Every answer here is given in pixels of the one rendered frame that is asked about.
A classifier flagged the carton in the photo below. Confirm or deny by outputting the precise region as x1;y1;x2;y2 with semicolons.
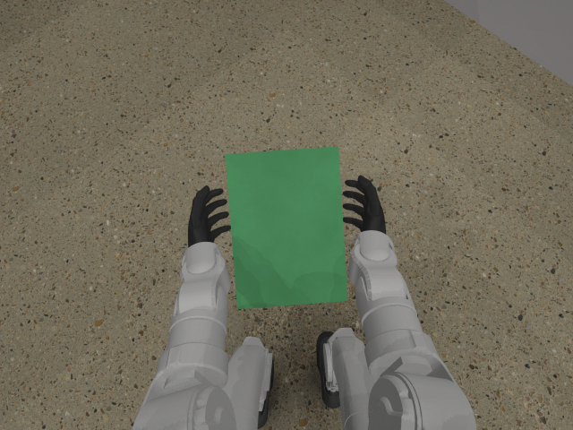
225;146;348;309

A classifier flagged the robot right foot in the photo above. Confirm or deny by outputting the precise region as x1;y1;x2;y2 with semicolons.
316;331;340;409

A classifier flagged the robot right forearm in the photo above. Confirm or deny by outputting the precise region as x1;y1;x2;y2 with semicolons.
348;230;476;426

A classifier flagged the left robot hand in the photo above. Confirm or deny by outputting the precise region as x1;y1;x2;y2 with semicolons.
188;185;231;248

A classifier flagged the robot left forearm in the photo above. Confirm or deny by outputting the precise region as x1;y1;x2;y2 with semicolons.
133;242;231;425

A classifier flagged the right robot hand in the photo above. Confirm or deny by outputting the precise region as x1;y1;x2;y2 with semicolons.
343;176;386;234

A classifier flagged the robot left thigh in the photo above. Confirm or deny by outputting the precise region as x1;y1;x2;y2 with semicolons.
222;345;272;430

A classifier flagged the left robot upper arm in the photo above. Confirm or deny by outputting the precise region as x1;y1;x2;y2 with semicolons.
133;383;237;430

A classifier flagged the right robot upper arm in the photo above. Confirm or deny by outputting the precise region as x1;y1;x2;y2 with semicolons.
368;372;476;430

